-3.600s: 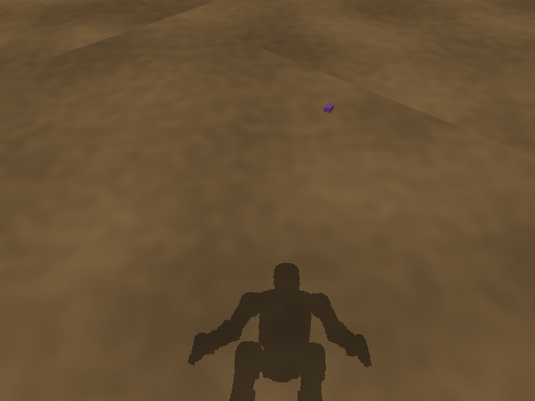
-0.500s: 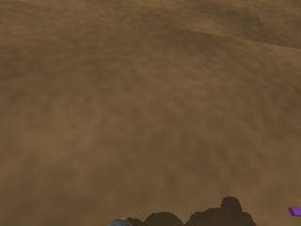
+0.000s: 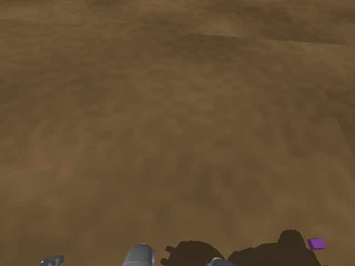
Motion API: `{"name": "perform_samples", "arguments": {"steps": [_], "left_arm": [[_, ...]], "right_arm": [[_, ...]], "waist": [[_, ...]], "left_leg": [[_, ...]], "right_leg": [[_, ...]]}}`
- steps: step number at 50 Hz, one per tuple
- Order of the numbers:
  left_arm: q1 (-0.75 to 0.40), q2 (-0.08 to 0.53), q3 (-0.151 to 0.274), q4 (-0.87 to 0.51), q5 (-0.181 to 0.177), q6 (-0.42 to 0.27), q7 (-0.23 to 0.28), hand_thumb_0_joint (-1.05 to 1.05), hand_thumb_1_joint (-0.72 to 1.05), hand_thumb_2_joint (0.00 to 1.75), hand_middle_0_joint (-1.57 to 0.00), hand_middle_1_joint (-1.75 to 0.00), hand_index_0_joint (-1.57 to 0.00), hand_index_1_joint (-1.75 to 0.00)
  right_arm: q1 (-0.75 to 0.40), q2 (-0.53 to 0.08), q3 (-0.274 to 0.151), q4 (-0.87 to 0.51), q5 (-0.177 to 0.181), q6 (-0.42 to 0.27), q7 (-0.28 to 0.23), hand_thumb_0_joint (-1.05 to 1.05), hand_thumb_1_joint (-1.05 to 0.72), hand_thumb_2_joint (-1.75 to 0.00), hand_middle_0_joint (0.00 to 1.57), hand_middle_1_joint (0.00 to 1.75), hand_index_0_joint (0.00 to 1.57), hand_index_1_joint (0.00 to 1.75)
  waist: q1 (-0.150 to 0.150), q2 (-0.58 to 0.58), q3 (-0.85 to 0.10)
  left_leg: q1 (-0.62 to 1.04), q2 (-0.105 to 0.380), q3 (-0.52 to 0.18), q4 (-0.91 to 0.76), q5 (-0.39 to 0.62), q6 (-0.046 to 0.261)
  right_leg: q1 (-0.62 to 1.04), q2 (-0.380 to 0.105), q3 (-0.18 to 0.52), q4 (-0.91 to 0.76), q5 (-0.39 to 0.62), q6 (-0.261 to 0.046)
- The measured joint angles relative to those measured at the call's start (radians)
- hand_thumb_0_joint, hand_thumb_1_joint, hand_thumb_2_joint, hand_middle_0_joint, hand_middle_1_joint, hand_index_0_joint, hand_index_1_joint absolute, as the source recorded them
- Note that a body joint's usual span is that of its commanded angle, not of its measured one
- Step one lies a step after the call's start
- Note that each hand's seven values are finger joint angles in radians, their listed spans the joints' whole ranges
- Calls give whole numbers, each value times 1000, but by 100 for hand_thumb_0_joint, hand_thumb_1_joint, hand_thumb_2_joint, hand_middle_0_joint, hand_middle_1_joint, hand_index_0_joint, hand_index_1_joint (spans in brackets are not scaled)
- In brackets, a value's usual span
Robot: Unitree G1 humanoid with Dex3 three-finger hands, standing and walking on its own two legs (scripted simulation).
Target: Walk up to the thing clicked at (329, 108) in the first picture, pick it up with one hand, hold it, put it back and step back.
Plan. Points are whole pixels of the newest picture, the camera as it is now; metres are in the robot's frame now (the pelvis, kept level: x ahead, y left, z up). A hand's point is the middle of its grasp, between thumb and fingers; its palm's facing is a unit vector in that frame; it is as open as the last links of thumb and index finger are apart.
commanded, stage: walk up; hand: left
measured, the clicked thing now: (316, 244) +0.37 -0.70 -0.72
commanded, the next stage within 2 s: none
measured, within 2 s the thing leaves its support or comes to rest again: neither
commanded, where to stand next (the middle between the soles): +0.04 -1.02 m, yaw +11 degrees
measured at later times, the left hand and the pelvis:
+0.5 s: hand out of the picture +0.11 +0.09 -0.14, palm faces -0.05 -0.95 -0.29, open 7.4 cm; pelvis +0.02 -0.19 +0.01, yaw +3 degrees
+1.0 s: hand out of the picture +0.11 -0.11 -0.14, palm faces +0.03 -0.94 -0.34, open 7.4 cm; pelvis +0.03 -0.40 +0.01, yaw +6 degrees
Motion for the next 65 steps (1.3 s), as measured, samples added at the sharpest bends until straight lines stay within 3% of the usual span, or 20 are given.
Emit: {"name": "perform_samples", "arguments": {"steps": [4, 7, 11, 13, 16, 20, 23, 29, 30, 32, 34, 38, 41, 44, 47, 49, 52, 58, 61, 65], "left_arm": [[21, -3, -12, 13, 7, -1, 5, 1, 90, 90, -21, -30, -21, -30], [29, 23, -3, 7, 11, -3, 11, 1, 90, 90, -21, -30, -21, -30], [29, 56, 0, -2, 14, 17, 13, 1, 90, 90, -21, -30, -20, -30], [18, 54, 1, 4, 14, 28, 16, 1, 90, 90, -20, -30, -20, -30], [13, 26, -15, 5, 19, 35, 8, 1, 90, 90, -20, -30, -20, -30], [-3, 35, -7, -3, 9, 30, -12, 1, 90, 90, -20, -30, -20, -30], [-13, 64, 13, -13, 4, 34, -18, 1, 90, 90, -21, -30, -20, -30], [-45, 115, 44, -17, -5, 39, -26, 1, 90, 90, -20, -30, -20, -30], [-48, 119, 48, -19, -5, 33, -26, 1, 90, 90, -20, -30, -20, -30], [-67, 92, 53, -15, 3, 14, -16, 1, 90, 90, -20, -30, -20, -30], [-69, 57, 33, -25, 13, -2, -7, 1, 90, 90, -20, -30, -20, -30], [-48, -9, -14, -18, 7, 1, 1, 1, 90, 90, -20, -30, -20, -30], [-34, -12, -26, -18, 12, 7, 3, 1, 90, 90, -21, -30, -21, -30], [-24, 10, -20, -31, 14, 10, 10, 1, 90, 90, -21, -30, -21, -30], [-22, 44, -11, -41, 9, 22, 17, 1, 90, 90, -21, -30, -21, -30], [-32, 49, -1, -32, 5, 33, 28, 1, 90, 90, -20, -30, -20, -30], [-27, 42, -8, -20, 8, 40, 28, 1, 90, 90, -20, -30, -20, -30], [-25, 62, 11, -16, 3, 41, 1, 1, 90, 90, -20, -30, -20, -30], [-24, 89, 27, -9, -1, 46, -6, 1, 90, 90, -20, -30, -20, -30], [-30, 117, 43, -1, -4, 50, -16, 1, 90, 90, -20, -30, -20, -30]], "right_arm": [[25, 50, 27, -12, 10, -28, 20, 1, -90, -89, 20, 30, 21, 30], [52, 98, 46, -20, 6, -35, 30, 1, -90, -89, 20, 31, 21, 30], [96, 140, 52, -45, -3, -55, 31, 0, -90, -89, 21, 31, 21, 30], [107, 151, 50, -65, -22, -54, 24, 0, -90, -89, 21, 31, 21, 30], [106, 126, 45, -89, -15, -48, 12, 0, -89, -89, 21, 31, 22, 30], [107, 105, 36, -112, -9, -46, 11, 0, -89, -89, 21, 31, 22, 30], [109, 87, 31, -122, -16, -49, 21, 0, -89, -89, 21, 31, 22, 30], [97, 26, 13, -141, -38, -51, 24, 0, -89, -89, 21, 31, 22, 30], [94, 13, 10, -139, -39, -48, 24, 0, -89, -89, 21, 31, 22, 30], [70, -24, 0, -119, -37, -33, 17, 0, -89, -89, 21, 31, 21, 30], [46, -31, -10, -89, -23, -3, 0, 1, -90, -89, 21, 31, 21, 30], [-3, 3, 3, -51, 3, 3, -6, 1, -90, -89, 20, 30, 21, 30], [18, 51, 28, -54, 12, -23, 8, 1, -90, -89, 20, 30, 21, 30], [54, 104, 46, -56, 7, -33, 20, 0, -90, -89, 20, 31, 21, 30], [97, 147, 54, -66, -7, -53, 22, 0, -90, -89, 21, 31, 21, 30], [109, 165, 57, -80, -26, -56, 18, 0, -90, -89, 21, 31, 21, 30], [105, 152, 52, -95, -18, -53, 12, 0, -89, -89, 21, 31, 22, 30], [107, 101, 24, -122, -16, -48, 14, 0, -89, -89, 21, 31, 22, 30], [101, 74, 12, -135, -26, -48, 17, 0, -89, -89, 21, 31, 22, 30], [90, 30, 1, -153, -41, -48, 18, 0, -89, -89, 21, 31, 21, 30]], "waist": [[20, 4, -14], [34, -21, -10], [28, -72, -8], [12, -124, 5], [-21, -120, 20], [-42, -138, 33], [-43, -153, 32], [-45, -140, 28], [-46, -133, 27], [-45, -64, 53], [-39, -31, 62], [-9, 4, 50], [8, 2, 32], [20, -16, 17], [12, -66, 8], [-1, -114, 24], [-28, -125, 45], [-36, -146, 61], [-31, -155, 61], [-28, -151, 54]], "left_leg": [[24, -61, 112, -106, 27, 2], [88, -85, 129, -251, 37, 7], [225, -97, 114, -520, 169, 12], [231, -116, 116, -521, 165, -3], [236, -83, 94, -522, 172, -16], [245, -32, 71, -545, 190, -53], [235, 19, 58, -526, 177, -71], [180, 134, 20, -447, 135, -81], [165, 151, 7, -426, 126, -83], [122, 200, -57, -341, 104, -39], [57, 141, -93, -174, -19, -17], [4, 11, 16, -44, -29, -5], [29, -38, 109, -133, 7, -3], [101, -71, 139, -281, 39, 4], [204, -100, 133, -477, 142, 12], [207, -109, 132, -470, 144, 1], [223, -73, 111, -490, 166, -24], [221, 13, 83, -521, 201, -67], [201, 65, 71, -501, 196, -73], [155, 129, 46, -456, 180, -73]], "right_leg": [[68, 34, -54, -144, 58, -66], [105, 63, -94, -196, 74, -96], [104, 85, -143, -163, 42, -116], [59, 81, -84, -51, -24, -83], [-45, 97, 15, 192, -95, -23], [-116, 60, 172, 301, -28, 3], [-135, 23, 238, 319, 0, 18], [-72, -64, 160, 109, -76, 20], [-37, -66, 141, 43, -58, 13], [-23, -16, 92, 46, -27, 61], [-37, -1, 65, 88, -47, 60], [1, 23, 51, -22, 11, 10], [36, 41, 21, -95, 42, -39], [61, 66, -19, -125, 49, -67], [50, 71, -53, -76, 17, -76], [11, 88, 9, 36, -53, -61], [-62, 116, 90, 230, -103, -37], [-135, 73, 256, 396, -20, 0], [-128, 28, 264, 377, -12, 18], [-69, -42, 186, 215, -102, 27]]}}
